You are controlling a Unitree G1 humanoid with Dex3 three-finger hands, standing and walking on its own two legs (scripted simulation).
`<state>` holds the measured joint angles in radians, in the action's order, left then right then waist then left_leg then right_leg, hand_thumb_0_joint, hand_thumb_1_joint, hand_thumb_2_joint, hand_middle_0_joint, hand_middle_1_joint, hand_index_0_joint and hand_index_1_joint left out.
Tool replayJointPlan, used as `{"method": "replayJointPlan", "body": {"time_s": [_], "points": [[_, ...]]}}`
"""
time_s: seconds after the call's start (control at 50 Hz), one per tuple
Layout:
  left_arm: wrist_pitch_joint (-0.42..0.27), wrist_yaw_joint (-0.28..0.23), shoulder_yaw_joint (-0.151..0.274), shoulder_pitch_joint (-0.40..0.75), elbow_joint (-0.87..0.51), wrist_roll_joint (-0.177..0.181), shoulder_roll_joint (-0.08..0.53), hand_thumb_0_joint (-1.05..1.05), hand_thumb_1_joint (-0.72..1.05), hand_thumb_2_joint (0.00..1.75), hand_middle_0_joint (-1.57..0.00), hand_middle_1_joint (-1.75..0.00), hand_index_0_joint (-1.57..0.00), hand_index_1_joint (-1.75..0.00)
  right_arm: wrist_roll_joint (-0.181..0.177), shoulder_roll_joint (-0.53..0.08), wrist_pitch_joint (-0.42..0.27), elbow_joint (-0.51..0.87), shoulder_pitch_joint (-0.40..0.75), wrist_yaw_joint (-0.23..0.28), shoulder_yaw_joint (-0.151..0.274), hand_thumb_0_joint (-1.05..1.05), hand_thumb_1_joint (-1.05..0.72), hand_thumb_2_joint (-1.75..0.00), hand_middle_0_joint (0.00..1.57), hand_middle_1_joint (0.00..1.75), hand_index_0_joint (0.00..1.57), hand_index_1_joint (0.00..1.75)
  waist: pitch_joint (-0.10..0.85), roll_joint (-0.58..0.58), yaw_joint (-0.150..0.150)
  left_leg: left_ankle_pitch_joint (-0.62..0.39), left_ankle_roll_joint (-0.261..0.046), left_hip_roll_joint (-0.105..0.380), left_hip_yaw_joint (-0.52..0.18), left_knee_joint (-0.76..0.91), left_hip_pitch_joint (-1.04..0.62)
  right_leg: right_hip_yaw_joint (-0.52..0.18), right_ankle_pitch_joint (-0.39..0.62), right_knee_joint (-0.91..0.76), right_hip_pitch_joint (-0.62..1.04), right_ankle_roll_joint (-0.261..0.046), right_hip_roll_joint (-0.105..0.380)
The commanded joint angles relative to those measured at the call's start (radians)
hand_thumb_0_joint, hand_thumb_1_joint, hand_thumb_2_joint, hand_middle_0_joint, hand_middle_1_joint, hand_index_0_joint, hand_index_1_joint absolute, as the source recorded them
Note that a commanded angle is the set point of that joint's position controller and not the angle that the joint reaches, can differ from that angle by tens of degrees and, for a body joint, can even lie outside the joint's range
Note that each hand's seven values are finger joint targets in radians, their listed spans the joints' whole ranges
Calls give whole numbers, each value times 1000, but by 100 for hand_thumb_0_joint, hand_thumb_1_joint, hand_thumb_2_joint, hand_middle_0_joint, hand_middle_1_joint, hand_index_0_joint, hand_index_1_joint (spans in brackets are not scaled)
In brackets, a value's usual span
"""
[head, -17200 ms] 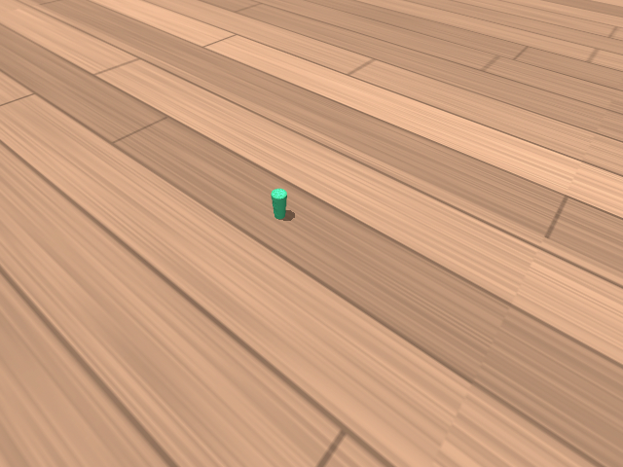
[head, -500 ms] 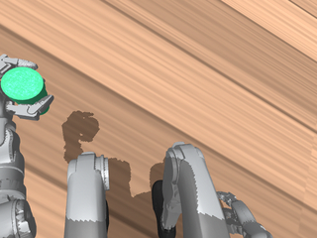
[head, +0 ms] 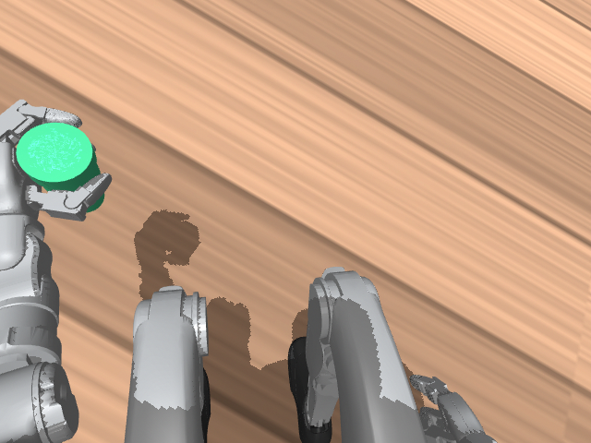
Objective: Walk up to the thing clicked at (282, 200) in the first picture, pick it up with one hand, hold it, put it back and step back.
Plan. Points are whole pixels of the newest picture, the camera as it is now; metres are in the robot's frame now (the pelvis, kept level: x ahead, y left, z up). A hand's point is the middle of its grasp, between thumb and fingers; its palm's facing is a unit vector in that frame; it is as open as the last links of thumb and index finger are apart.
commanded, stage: lift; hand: left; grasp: from the side
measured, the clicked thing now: (72, 176) +0.46 +0.24 -0.05
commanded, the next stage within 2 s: none
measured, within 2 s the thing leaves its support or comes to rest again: neither
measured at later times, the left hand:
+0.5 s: hand (23, 144) +0.43 +0.23 +0.08, palm faces +0.13 -0.99 -0.03, open 9.4 cm
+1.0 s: hand out of the picture +0.40 +0.22 +0.26, palm faces +0.18 -0.98 -0.03, open 9.4 cm
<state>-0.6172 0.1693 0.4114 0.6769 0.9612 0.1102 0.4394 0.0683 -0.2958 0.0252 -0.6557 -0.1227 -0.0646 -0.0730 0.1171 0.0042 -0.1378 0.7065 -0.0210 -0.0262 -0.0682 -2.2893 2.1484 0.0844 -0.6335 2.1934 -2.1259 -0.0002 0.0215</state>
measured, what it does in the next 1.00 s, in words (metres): rises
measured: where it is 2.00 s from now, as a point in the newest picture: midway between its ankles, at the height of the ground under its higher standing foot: (253, 428)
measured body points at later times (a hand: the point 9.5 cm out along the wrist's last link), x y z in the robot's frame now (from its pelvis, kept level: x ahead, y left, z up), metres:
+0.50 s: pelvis +0.01 +0.00 +0.07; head +0.18 +0.04 +0.49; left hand +0.42 +0.28 +0.09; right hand +0.16 -0.26 -0.04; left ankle +0.08 +0.11 -0.34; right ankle +0.11 -0.12 -0.34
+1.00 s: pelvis +0.04 +0.00 +0.22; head +0.15 +0.03 +0.66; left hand +0.38 +0.27 +0.27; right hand +0.22 -0.24 +0.12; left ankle +0.08 +0.11 -0.34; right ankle +0.11 -0.12 -0.34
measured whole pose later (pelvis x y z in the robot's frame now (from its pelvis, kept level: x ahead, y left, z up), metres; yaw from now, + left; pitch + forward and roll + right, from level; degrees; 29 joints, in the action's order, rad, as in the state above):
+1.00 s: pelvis +0.04 +0.00 +0.22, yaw +3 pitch +24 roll -3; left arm -0.28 0.06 0.21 0.19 0.32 0.19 0.27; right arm -0.06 -0.24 -0.04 -0.59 -0.17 0.04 0.00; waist 0.19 0.02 -0.04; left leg 0.64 -0.02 -0.01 -0.04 -1.55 1.33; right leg 0.05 -0.57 1.48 -1.33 0.01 0.00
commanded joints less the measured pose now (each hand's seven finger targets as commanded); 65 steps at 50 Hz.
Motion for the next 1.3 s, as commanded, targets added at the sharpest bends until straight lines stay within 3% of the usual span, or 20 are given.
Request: {"method": "replayJointPlan", "body": {"time_s": [0.0,0.14,0.22,0.28,0.32,0.36,0.38,0.44,0.46,0.54,0.62,0.74,0.78,0.86,0.9,0.92,1.02,1.1,1.16,1.28], "points": [[-81,21,39,298,-254,30,226,0,17,124,-136,-146,-138,-146,-4,-217,-17,65,-121,14,84,0,-94,-91,20,30,20,30,715,172,15,-162,-8,-2,24,319,-442,4,149,-221,427,-42,-25],[-47,47,38,279,-323,57,215,0,19,124,-135,-145,-137,-144,-32,-208,-28,70,-127,28,103,0,-93,-90,20,30,20,30,710,175,28,-90,-7,-1,13,390,-475,-6,93,-267,426,-45,-22],[-13,50,11,228,-362,71,178,0,19,124,-135,-145,-137,-144,-48,-203,-35,88,-126,39,113,0,-93,-90,20,30,20,30,727,142,29,-124,-12,-2,19,411,-507,-15,118,-315,474,-44,-21],[12,44,-6,196,-381,73,155,0,18,125,-135,-146,-138,-145,-57,-192,-42,94,-117,46,119,0,-93,-90,20,30,20,30,680,114,31,-76,-16,-1,21,449,-502,-23,78,-366,498,-41,-21],[20,38,0,214,-449,85,161,0,15,126,-135,-147,-137,-146,-63,-189,-47,104,-113,51,122,0,-92,-90,20,30,20,30,685,108,38,-76,-18,0,21,466,-516,-30,74,-391,527,-41,-21],[44,34,-27,146,-462,89,122,0,15,126,-134,-146,-137,-146,-68,-180,-51,113,-110,54,126,0,-92,-90,20,30,20,30,675,91,46,-81,-19,0,28,489,-530,-38,75,-432,573,-38,-22],[46,33,-36,171,-531,92,126,0,17,126,-134,-146,-136,-145,-72,-182,-54,116,-110,57,131,0,-92,-90,20,30,20,30,687,108,45,-74,-18,1,23,508,-559,-39,70,-444,578,-40,-20],[75,16,-29,96,-567,86,124,0,17,124,-132,-144,-134,-143,-83,-177,-56,124,-108,64,133,0,-92,-90,20,30,20,30,699,132,68,-129,-7,7,4,565,-666,-34,115,-462,590,-47,-20],[86,12,-58,89,-599,87,98,0,16,125,-132,-144,-134,-143,-84,-173,-58,126,-105,64,131,0,-91,-90,20,30,20,30,688,144,68,-139,-3,10,-5,587,-689,-33,125,-467,601,-48,-19],[133,-27,-48,11,-663,94,79,0,19,125,-130,-143,-133,-143,-97,-159,-58,128,-106,75,138,0,-91,-90,20,30,20,30,673,136,80,-151,-3,13,-10,648,-764,-40,138,-536,658,-47,-20],[173,-50,-71,-67,-754,90,67,0,20,126,-129,-143,-132,-142,-108,-152,-61,147,-94,87,141,0,-90,-90,20,30,20,30,654,121,86,-206,-1,17,-17,716,-850,-42,182,-604,736,-45,-20],[223,-71,-132,-147,-890,100,22,0,16,125,-128,-143,-131,-142,-122,-137,-77,164,-81,104,145,0,-91,-90,20,30,20,30,642,100,82,-207,1,22,-27,835,-993,-45,196,-729,874,-36,-24],[243,-79,-146,-197,-896,102,7,0,17,125,-129,-144,-132,-142,-127,-133,-83,166,-79,110,146,0,-91,-90,20,30,20,30,604,83,77,-228,1,20,-22,867,-1023,-46,215,-777,922,-33,-26],[263,-109,-120,-230,-888,110,2,0,17,129,-130,-147,-133,-146,-131,-119,-95,163,-80,119,142,0,-90,-90,20,30,20,30,515,41,82,-243,-4,20,-13,929,-1054,-51,234,-857,1009,-28,-31],[267,-113,-153,-256,-841,99,-32,0,17,130,-132,-148,-134,-148,-130,-88,-101,153,-75,115,122,0,-90,-90,20,30,20,30,443,26,73,-203,-9,17,-6,963,-1045,-55,205,-903,1034,-24,-33],[257,-119,-116,-220,-893,99,12,0,15,130,-133,-148,-135,-148,-130,-104,-105,164,-71,117,134,0,-90,-90,20,30,20,30,440,37,79,-185,-9,18,-9,987,-1060,-57,190,-919,1049,-24,-32],[256,-107,-192,-269,-881,87,-34,0,14,127,-131,-146,-134,-145,-125,-96,-118,165,-80,115,129,0,-91,-90,20,30,20,30,416,69,86,-241,0,17,4,1065,-1183,-58,238,-999,1142,-26,-30],[258,-99,-208,-275,-885,85,-48,0,14,126,-130,-145,-133,-144,-120,-96,-126,159,-93,113,129,0,-91,-90,20,30,20,30,411,95,95,-320,13,27,-9,1126,-1296,-47,295,-1040,1186,-28,-31],[254,-107,-172,-265,-908,92,-21,0,13,124,-130,-144,-132,-143,-116,-94,-131,151,-109,111,127,0,-91,-90,20,30,20,30,417,100,100,-380,16,28,-9,1159,-1337,-44,342,-1066,1238,-28,-33],[240,-121,-185,-290,-866,86,-53,0,15,126,-132,-145,-134,-145,-110,-89,-133,160,-96,109,123,0,-91,-90,20,30,20,30,337,56,106,-316,14,32,-21,1255,-1381,-37,299,-1135,1293,-23,-35]]}}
